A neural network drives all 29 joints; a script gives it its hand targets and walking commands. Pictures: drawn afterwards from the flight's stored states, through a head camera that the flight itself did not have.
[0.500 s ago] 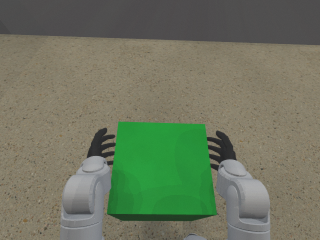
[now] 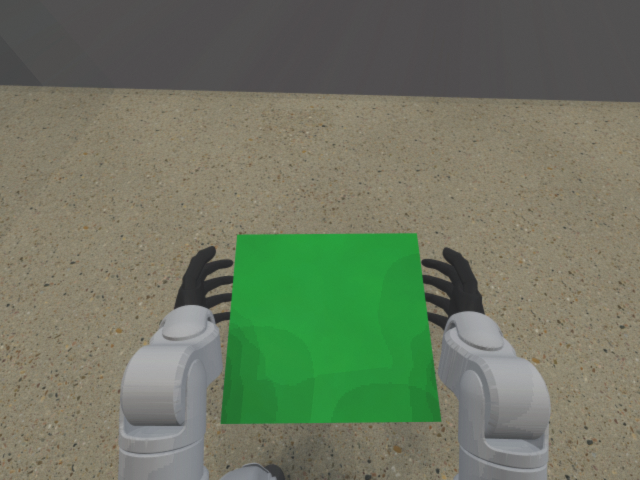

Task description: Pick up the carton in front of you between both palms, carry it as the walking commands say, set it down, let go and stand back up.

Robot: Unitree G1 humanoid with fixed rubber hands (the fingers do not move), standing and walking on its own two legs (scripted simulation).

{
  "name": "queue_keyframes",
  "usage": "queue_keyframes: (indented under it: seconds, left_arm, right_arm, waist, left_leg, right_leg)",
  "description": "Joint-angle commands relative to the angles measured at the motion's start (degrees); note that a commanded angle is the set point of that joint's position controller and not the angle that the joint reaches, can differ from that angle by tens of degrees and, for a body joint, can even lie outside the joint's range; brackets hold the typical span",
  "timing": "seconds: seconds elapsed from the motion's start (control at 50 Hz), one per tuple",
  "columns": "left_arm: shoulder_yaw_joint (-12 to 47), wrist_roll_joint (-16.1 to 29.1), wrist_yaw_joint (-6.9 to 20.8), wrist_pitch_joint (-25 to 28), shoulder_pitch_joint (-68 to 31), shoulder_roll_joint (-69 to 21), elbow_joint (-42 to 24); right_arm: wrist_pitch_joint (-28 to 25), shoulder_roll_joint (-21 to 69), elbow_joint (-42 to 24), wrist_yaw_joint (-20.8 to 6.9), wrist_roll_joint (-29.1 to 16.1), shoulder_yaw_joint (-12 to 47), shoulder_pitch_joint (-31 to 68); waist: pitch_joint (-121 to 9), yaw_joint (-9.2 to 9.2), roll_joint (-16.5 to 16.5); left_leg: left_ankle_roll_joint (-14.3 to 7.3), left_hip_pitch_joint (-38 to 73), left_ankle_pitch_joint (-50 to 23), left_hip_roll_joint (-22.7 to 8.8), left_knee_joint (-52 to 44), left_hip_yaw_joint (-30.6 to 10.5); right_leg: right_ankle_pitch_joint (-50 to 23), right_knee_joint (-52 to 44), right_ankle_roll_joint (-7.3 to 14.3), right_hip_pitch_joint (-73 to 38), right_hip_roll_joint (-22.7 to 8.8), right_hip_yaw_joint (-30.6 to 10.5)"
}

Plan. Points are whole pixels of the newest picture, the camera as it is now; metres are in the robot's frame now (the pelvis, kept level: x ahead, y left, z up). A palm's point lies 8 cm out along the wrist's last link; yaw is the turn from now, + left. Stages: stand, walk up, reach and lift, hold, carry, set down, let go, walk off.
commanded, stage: carry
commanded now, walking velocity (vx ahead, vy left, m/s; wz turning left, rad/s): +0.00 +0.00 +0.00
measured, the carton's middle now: (326, 340) +0.29 +0.00 -0.01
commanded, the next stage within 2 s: hold in 1.96 s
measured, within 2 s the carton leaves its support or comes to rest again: neither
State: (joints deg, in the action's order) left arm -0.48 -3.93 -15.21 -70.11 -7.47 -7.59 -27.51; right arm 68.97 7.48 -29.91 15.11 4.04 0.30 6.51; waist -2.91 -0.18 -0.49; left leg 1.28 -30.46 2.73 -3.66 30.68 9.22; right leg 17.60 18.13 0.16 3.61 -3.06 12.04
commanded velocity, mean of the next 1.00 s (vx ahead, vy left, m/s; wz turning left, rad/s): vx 0.00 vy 0.00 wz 0.00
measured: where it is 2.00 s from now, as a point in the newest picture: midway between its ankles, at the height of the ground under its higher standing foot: outside the picture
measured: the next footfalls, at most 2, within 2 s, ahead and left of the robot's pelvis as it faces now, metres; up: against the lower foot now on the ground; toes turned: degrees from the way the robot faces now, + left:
left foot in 0.04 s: +0.20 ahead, +0.11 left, +0.00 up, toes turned -19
right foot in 0.22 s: +0.09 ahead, -0.11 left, +0.00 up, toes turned -7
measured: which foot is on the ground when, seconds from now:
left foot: up 0.00-0.02, down 0.04-1.00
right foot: down 0.00-0.08, up 0.10-0.20, down 0.22-1.00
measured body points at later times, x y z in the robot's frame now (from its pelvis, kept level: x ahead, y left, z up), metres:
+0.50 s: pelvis +0.16 +0.00 -0.01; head +0.14 +0.00 +0.44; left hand +0.44 +0.14 +0.09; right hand +0.43 -0.15 +0.09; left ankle +0.16 +0.10 -0.74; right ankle +0.05 -0.11 -0.74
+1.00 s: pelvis +0.14 -0.01 -0.01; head +0.13 -0.01 +0.44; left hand +0.42 +0.12 +0.07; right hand +0.41 -0.17 +0.08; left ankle +0.16 +0.10 -0.74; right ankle +0.05 -0.11 -0.74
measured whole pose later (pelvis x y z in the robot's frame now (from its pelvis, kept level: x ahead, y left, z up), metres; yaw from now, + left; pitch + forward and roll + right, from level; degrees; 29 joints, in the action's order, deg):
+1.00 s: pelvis +0.14 -0.01 -0.01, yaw -3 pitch +3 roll +1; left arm -1.6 -6.8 -13.8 -70.8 -8.3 -7.6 -19.6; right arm 70.1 7.6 -20.2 13.1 6.2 -0.5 8.1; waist -6.4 0.3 0.5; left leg -0.2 -19.5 15.5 -4.5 32.6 10.5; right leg 23.8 30.2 -0.3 9.0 -3.3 8.8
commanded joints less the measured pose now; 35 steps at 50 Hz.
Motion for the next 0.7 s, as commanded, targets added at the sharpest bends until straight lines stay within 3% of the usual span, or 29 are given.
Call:
queue_keyframes:
  seconds: [0.0,0.02,0.04,0.06,0.08,0.12,0.14,0.18,0.22,0.28,0.38,0.5,0.68]
  left_arm:
    - [26.4,16.0,11.6,0.7,-16.5,-48.7,-6.4]
    - [26.4,15.8,11.4,0.3,-17.0,-47.9,-5.9]
    - [26.3,15.8,11.2,-0.2,-18.1,-47.2,-5.7]
    - [27.2,16.3,11.1,-0.8,-18.8,-47.3,-5.7]
    - [27.8,16.7,11.3,-1.1,-17.9,-48.1,-5.6]
    - [29.3,17.7,12.2,-0.5,-20.8,-52.6,-4.8]
    - [29.9,18.2,12.7,0.1,-22.3,-55.0,-4.6]
    - [30.1,18.5,13.2,1.5,-23.4,-58.2,-4.7]
    - [30.1,18.5,13.3,2.6,-23.3,-59.8,-5.5]
    - [29.4,17.8,13.0,2.7,-23.9,-58.6,-6.7]
    - [26.9,16.4,12.0,0.5,-18.3,-51.9,-2.6]
    - [26.5,17.2,12.4,0.1,-22.0,-53.3,-1.3]
    - [26.5,17.4,12.2,0.7,-22.5,-54.6,-2.6]
  right_arm:
    - [0.9,50.7,-2.1,-10.6,-16.2,27.7,15.1]
    - [1.3,49.9,-1.6,-10.9,-16.2,27.1,15.2]
    - [1.7,48.8,-1.2,-11.1,-16.0,26.5,15.6]
    - [1.9,48.8,0.5,-11.1,-15.8,26.0,16.0]
    - [1.6,49.8,1.8,-11.3,-16.0,25.6,14.3]
    - [0.5,54.4,1.2,-12.0,-16.4,25.3,16.5]
    - [-0.1,56.6,1.0,-12.4,-16.5,25.2,17.8]
    - [-1.1,59.6,0.6,-13.1,-16.6,25.1,19.5]
    - [-2.0,60.5,-0.3,-13.6,-17.0,25.7,20.3]
    - [-2.0,59.8,-1.6,-13.4,-17.8,27.3,21.8]
    - [0.4,53.0,1.3,-11.7,-15.6,25.8,17.7]
    - [0.9,54.4,2.3,-11.5,-15.6,25.8,20.7]
    - [0.3,56.0,1.8,-11.5,-16.1,25.8,21.0]
  waist:
    - [-14.4,0.05,7.5]
    - [-15.4,0.42,6.2]
    - [-19.0,0.57,-1.0]
    - [-23.6,1.14,-9.8]
    - [-25.1,1.15,-11.6]
    - [-22.9,0.76,-8.8]
    - [-21.9,0.77,-9.0]
    - [-23.4,0.46,-8.7]
    - [-24.7,0.25,-5.8]
    - [-21.9,0.62,-0.1]
    - [-21.9,0.26,1.5]
    - [-19.1,0.21,2.0]
    - [-20.2,0.10,1.6]
  left_leg:
    - [-0.3,16.7,-13.6,3.4,-12.0,5.2]
    - [-0.5,25.1,-18.9,0.6,-13.1,2.9]
    - [-1.6,35.1,-41.3,-8.7,-7.5,-6.1]
    - [-9.2,46.4,-56.6,-17.6,-3.4,-15.5]
    - [-13.2,45.1,-50.4,-19.6,-6.2,-18.7]
    - [-10.6,39.2,-35.9,-16.8,-9.5,-15.2]
    - [-8.6,36.3,-31.0,-15.1,-10.5,-13.0]
    - [-6.3,33.6,-21.5,-12.0,-9.9,-8.6]
    - [-4.5,30.0,-14.1,-9.8,-8.7,-5.0]
    - [-3.2,27.1,-19.9,-7.4,-3.9,-3.7]
    - [-3.2,25.2,-30.6,-6.4,2.3,-3.2]
    - [-1.9,22.4,-26.0,-5.0,2.3,-2.3]
    - [-2.1,22.4,-24.2,-5.0,2.5,-2.7]
  right_leg:
    - [-40.1,9.3,0.9,-4.0,-7.1,2.0]
    - [-35.8,12.8,-0.8,1.1,-6.5,1.5]
    - [-17.7,20.4,-2.9,7.3,-4.1,0.7]
    - [4.5,26.6,-4.1,15.9,-1.7,-3.7]
    - [15.8,28.5,-3.7,18.3,-0.5,-6.5]
    - [18.3,19.8,-1.9,17.2,-1.8,-9.4]
    - [16.6,13.8,-1.8,14.9,-1.7,-8.7]
    - [4.2,6.7,-1.8,9.4,-0.7,-6.5]
    - [-6.7,2.8,-2.2,4.6,-3.2,-6.7]
    - [-20.2,8.2,-2.3,3.7,-6.6,-8.2]
    - [-35.7,11.6,-2.1,3.3,-6.1,-7.8]
    - [-39.6,11.0,-2.2,2.8,-6.0,-7.2]
    - [-39.8,11.4,-1.6,0.5,-6.2,-7.0]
